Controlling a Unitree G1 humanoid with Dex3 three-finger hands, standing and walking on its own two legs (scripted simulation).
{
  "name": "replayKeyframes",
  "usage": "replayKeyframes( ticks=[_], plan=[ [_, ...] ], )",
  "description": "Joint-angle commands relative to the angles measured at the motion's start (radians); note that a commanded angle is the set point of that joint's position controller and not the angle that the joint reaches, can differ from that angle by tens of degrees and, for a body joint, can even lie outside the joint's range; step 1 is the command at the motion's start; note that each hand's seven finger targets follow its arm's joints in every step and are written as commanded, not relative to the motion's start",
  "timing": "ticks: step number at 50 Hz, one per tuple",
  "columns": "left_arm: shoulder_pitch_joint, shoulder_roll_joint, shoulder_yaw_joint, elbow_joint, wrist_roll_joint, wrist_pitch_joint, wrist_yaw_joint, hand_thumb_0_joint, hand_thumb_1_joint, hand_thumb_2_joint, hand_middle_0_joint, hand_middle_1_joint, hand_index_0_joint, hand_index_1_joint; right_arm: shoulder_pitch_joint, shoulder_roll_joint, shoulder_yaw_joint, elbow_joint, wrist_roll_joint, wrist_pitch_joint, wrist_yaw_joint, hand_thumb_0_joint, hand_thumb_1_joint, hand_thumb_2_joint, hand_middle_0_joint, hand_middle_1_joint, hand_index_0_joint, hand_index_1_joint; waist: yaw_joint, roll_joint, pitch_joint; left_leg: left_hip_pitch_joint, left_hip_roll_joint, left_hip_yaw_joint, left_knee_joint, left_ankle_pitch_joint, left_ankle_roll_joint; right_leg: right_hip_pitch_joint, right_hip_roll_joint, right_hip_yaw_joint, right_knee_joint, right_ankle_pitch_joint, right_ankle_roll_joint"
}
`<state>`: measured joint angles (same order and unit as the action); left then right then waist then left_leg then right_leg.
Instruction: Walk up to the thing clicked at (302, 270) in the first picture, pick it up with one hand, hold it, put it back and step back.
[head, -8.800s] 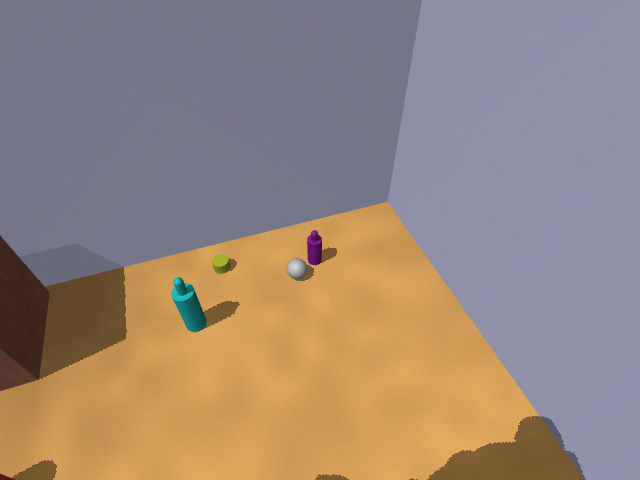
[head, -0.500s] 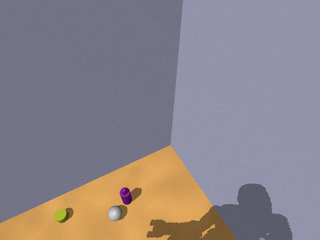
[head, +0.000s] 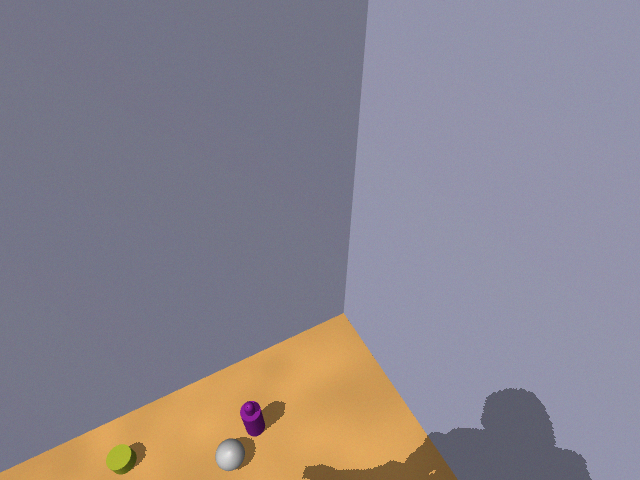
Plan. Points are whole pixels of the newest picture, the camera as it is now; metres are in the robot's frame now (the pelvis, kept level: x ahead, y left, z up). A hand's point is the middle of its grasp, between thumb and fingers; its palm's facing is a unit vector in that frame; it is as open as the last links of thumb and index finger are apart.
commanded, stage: stand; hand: left
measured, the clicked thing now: (230, 454) +0.39 +0.27 -0.74
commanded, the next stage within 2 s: walk up in 0.54 s
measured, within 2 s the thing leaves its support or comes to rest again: neither
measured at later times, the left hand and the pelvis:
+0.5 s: hand out of the picture +0.09 +0.25 -0.16, palm faces -0.03 -0.94 -0.35, open 7.4 cm; pelvis +0.01 -0.01 +0.00, yaw +0 degrees
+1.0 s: hand out of the picture +0.06 +0.31 -0.19, palm faces -0.01 -0.94 -0.35, open 7.4 cm; pelvis -0.08 +0.05 -0.02, yaw +1 degrees
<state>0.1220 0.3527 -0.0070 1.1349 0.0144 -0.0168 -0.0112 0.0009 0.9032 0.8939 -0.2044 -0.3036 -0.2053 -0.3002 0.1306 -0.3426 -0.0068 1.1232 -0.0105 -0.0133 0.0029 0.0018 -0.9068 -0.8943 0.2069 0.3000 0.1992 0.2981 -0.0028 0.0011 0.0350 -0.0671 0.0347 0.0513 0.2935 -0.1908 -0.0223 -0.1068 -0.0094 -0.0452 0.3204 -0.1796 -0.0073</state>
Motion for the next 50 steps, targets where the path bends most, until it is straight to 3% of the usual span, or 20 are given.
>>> replayKeyframes(
  ticks=[1, 13, 26, 27, 29, 31, 32, 33, 34, 35, 37, 40, 42, 43, 44, 45, 46, 47, 48, 50],
  plan=[
    [-0.046, 0.212, 0.044, -0.058, -0.004, -0.025, 0.020, 0.000, 0.900, 0.900, -0.200, -0.300, -0.200, -0.300, -0.045, -0.213, -0.035, -0.056, -0.003, -0.020, -0.011, 0.000, -0.900, -0.900, 0.200, 0.300, 0.200, 0.300, -0.003, 0.003, -0.064, -0.006, 0.118, -0.105, -0.037, 0.172, 0.033, 0.022, -0.134, 0.118, -0.047, 0.214, -0.013],
    [-0.054, 0.215, 0.045, -0.056, -0.007, -0.023, 0.023, 0.000, 0.900, 0.900, -0.200, -0.300, -0.200, -0.300, -0.059, -0.219, -0.032, -0.054, -0.001, -0.018, -0.014, 0.000, -0.900, -0.900, 0.200, 0.300, 0.200, 0.300, -0.002, 0.014, -0.082, 0.016, 0.123, -0.096, -0.026, 0.229, 0.030, 0.050, -0.140, 0.119, -0.048, 0.286, -0.016],
    [-0.053, 0.217, 0.048, -0.058, -0.007, -0.022, 0.026, 0.000, 0.900, 0.900, -0.200, -0.300, -0.200, -0.300, -0.057, -0.210, -0.030, -0.057, -0.002, -0.014, -0.014, 0.000, -0.900, -0.900, 0.200, 0.300, 0.200, 0.300, -0.002, 0.001, -0.071, 0.003, 0.120, -0.096, -0.032, 0.209, 0.028, 0.046, -0.136, 0.110, -0.055, 0.266, -0.016],
    [-0.058, 0.281, 0.091, -0.084, -0.026, -0.002, 0.029, 0.000, 0.900, 0.900, -0.200, -0.300, -0.200, -0.300, -0.094, -0.269, -0.054, -0.073, 0.014, 0.008, -0.013, 0.000, -0.900, -0.900, 0.200, 0.300, 0.200, 0.300, 0.007, -0.008, 0.054, -0.078, 0.098, -0.091, 0.083, 0.372, 0.050, -0.029, -0.121, 0.110, 0.035, 0.473, -0.020],
    [-0.028, 0.276, 0.099, -0.119, -0.030, 0.008, 0.035, 0.000, 0.900, 0.900, -0.200, -0.300, -0.200, -0.300, -0.059, -0.244, -0.058, -0.106, 0.029, 0.020, -0.013, 0.000, -0.900, -0.900, 0.200, 0.300, 0.200, 0.300, 0.004, -0.034, -0.057, -0.059, 0.076, -0.058, 0.196, 0.418, 0.056, 0.015, -0.144, 0.102, 0.082, 0.610, -0.057],
    [-0.031, 0.289, 0.112, -0.158, -0.029, 0.019, 0.034, 0.000, 0.900, 0.900, -0.200, -0.300, -0.200, -0.300, -0.053, -0.236, -0.068, -0.139, 0.032, 0.032, -0.014, 0.000, -0.900, -0.900, 0.200, 0.300, 0.200, 0.300, 0.012, -0.051, -0.123, -0.078, 0.025, -0.047, 0.309, 0.304, 0.051, 0.013, -0.200, 0.149, 0.091, 0.601, -0.128],
    [-0.047, 0.295, 0.113, -0.178, -0.021, 0.024, 0.035, 0.000, 0.900, 0.900, -0.200, -0.300, -0.200, -0.300, -0.059, -0.235, -0.074, -0.156, 0.030, 0.041, -0.013, 0.000, -0.900, -0.900, 0.200, 0.300, 0.200, 0.300, 0.013, -0.078, -0.135, -0.120, -0.012, -0.045, 0.390, 0.152, 0.048, 0.010, -0.252, 0.201, 0.078, 0.589, -0.176],
    [-0.054, 0.295, 0.115, -0.196, -0.011, 0.029, 0.037, 0.000, 0.900, 0.900, -0.200, -0.300, -0.200, -0.300, -0.058, -0.221, -0.078, -0.166, 0.025, 0.051, -0.013, 0.000, -0.900, -0.900, 0.200, 0.300, 0.200, 0.300, 0.021, -0.132, -0.120, -0.185, -0.056, -0.050, 0.513, -0.207, 0.051, -0.006, -0.319, 0.261, 0.064, 0.602, -0.234],
    [-0.065, 0.306, 0.119, -0.222, 0.006, 0.029, 0.038, 0.000, 0.900, 0.900, -0.200, -0.300, -0.200, -0.300, -0.042, -0.224, -0.083, -0.184, 0.016, 0.063, -0.012, 0.000, -0.900, -0.900, 0.200, 0.300, 0.200, 0.300, 0.021, -0.157, -0.104, -0.223, -0.057, -0.099, 0.657, -0.382, 0.059, -0.048, -0.372, 0.290, 0.069, 0.595, -0.279],
    [-0.087, 0.301, 0.119, -0.244, 0.011, 0.031, 0.038, 0.000, 0.900, 0.900, -0.200, -0.300, -0.200, -0.300, -0.017, -0.219, -0.085, -0.194, 0.015, 0.071, -0.011, 0.000, -0.900, -0.900, 0.200, 0.300, 0.200, 0.300, 0.006, -0.150, -0.086, -0.225, -0.046, -0.151, 0.726, -0.407, 0.065, -0.105, -0.369, 0.262, 0.087, 0.570, -0.289],
    [-0.127, 0.277, 0.111, -0.284, 0.019, 0.036, 0.039, 0.000, 0.900, 0.900, -0.200, -0.300, -0.200, -0.300, 0.028, -0.222, -0.093, -0.215, 0.024, 0.071, -0.006, 0.000, -0.900, -0.900, 0.200, 0.300, 0.200, 0.300, -0.019, -0.154, -0.087, -0.249, -0.045, -0.146, 0.722, -0.358, 0.062, -0.108, -0.307, 0.199, 0.135, 0.557, -0.254],
    [-0.120, 0.275, 0.112, -0.316, 0.019, 0.049, 0.042, 0.000, 0.900, 0.900, -0.200, -0.300, -0.200, -0.300, 0.067, -0.235, -0.096, -0.223, 0.010, 0.058, -0.007, 0.000, -0.900, -0.900, 0.200, 0.300, 0.200, 0.300, -0.005, -0.157, -0.119, -0.259, -0.026, -0.101, 0.456, -0.277, 0.045, -0.012, -0.268, 0.193, 0.241, 0.508, -0.196],
    [-0.136, 0.278, 0.107, -0.330, -0.004, 0.068, 0.037, 0.000, 0.900, 0.900, -0.200, -0.300, -0.200, -0.300, 0.111, -0.225, -0.108, -0.208, -0.008, 0.043, -0.011, 0.000, -0.900, -0.900, 0.200, 0.300, 0.200, 0.300, -0.042, -0.118, -0.100, -0.152, -0.047, -0.042, 0.157, -0.013, 0.041, -0.080, -0.212, 0.151, 0.354, 0.369, -0.136],
    [-0.100, 0.231, 0.099, -0.336, -0.017, 0.077, 0.034, 0.000, 0.900, 0.900, -0.200, -0.300, -0.200, -0.300, 0.094, -0.268, -0.119, -0.221, -0.027, 0.035, -0.016, 0.000, -0.900, -0.900, 0.200, 0.300, 0.200, 0.300, -0.022, 0.013, -0.077, -0.121, 0.052, -0.188, 0.071, 0.229, 0.062, -0.162, -0.111, 0.103, 0.465, 0.185, -0.072],
    [-0.053, 0.163, 0.090, -0.346, -0.023, 0.083, 0.035, 0.000, 0.900, 0.900, -0.200, -0.300, -0.200, -0.300, 0.043, -0.370, -0.135, -0.255, -0.040, 0.027, -0.014, 0.000, -0.900, -0.900, 0.200, 0.300, 0.200, 0.300, 0.013, 0.250, -0.075, -0.033, 0.265, -0.490, 0.044, 0.511, 0.144, -0.371, 0.092, 0.075, 0.630, -0.405, -0.016],
    [-0.079, 0.226, 0.110, -0.341, -0.006, 0.093, 0.050, 0.000, 0.900, 0.900, -0.200, -0.300, -0.200, -0.300, 0.043, -0.442, -0.148, -0.273, -0.019, 0.026, -0.011, 0.000, -0.900, -0.900, 0.200, 0.300, 0.200, 0.300, -0.042, 0.243, -0.108, -0.164, 0.367, -0.586, 0.045, 0.529, 0.277, -0.288, 0.115, 0.225, 0.805, -0.540, -0.002],
    [-0.107, 0.246, 0.118, -0.327, -0.003, 0.096, 0.053, 0.000, 0.900, 0.900, -0.200, -0.300, -0.200, -0.300, 0.012, -0.407, -0.146, -0.281, -0.020, 0.024, -0.017, 0.000, -0.900, -0.900, 0.200, 0.300, 0.200, 0.300, -0.039, 0.171, -0.080, -0.195, 0.343, -0.558, 0.049, 0.482, 0.282, -0.291, 0.123, 0.282, 0.893, -0.504, -0.010],
    [-0.076, 0.245, 0.119, -0.313, -0.012, 0.097, 0.052, 0.000, 0.900, 0.900, -0.200, -0.300, -0.200, -0.300, -0.052, -0.356, -0.130, -0.292, -0.016, 0.022, -0.025, 0.000, -0.900, -0.900, 0.200, 0.300, 0.200, 0.300, 0.005, 0.123, -0.063, -0.136, 0.281, -0.416, 0.091, 0.485, 0.257, -0.354, 0.122, 0.296, 0.949, -0.422, -0.014],
    [-0.021, 0.241, 0.117, -0.289, -0.021, 0.094, 0.051, 0.000, 0.900, 0.900, -0.200, -0.300, -0.200, -0.300, -0.106, -0.324, -0.123, -0.306, -0.020, 0.021, -0.032, 0.000, -0.900, -0.900, 0.200, 0.300, 0.200, 0.300, 0.042, 0.138, -0.058, -0.082, 0.233, -0.333, 0.130, 0.482, 0.238, -0.407, 0.122, 0.287, 0.985, -0.360, -0.007],
    [0.010, 0.246, 0.119, -0.295, -0.012, 0.088, 0.048, 0.000, 0.900, 0.900, -0.200, -0.300, -0.200, -0.300, -0.053, -0.293, -0.119, -0.316, -0.014, 0.019, -0.043, 0.000, -0.900, -0.900, 0.200, 0.300, 0.200, 0.300, 0.027, 0.160, -0.077, -0.026, 0.230, -0.300, 0.181, 0.559, 0.249, -0.412, 0.110, 0.255, 0.994, -0.337, 0.014]
  ],
)
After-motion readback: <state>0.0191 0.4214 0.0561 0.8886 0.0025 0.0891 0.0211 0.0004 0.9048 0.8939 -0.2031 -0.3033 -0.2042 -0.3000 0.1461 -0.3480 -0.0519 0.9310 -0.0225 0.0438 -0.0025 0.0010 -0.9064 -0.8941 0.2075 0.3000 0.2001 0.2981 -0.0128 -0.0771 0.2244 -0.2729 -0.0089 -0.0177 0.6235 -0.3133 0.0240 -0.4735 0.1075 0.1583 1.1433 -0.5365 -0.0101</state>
